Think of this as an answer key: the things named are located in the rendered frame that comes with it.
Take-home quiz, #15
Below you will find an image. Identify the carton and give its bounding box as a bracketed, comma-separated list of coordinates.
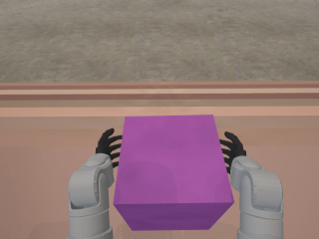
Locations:
[113, 115, 234, 231]

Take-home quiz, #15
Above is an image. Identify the right robot forearm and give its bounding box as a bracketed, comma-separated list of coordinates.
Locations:
[230, 155, 284, 239]

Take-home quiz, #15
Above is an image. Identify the robot left hand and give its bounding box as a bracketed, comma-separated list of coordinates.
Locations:
[95, 128, 123, 168]

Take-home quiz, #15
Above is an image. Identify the robot right hand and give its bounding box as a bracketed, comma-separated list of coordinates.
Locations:
[219, 131, 246, 174]

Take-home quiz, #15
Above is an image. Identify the left robot forearm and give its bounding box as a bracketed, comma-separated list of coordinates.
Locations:
[66, 153, 115, 239]

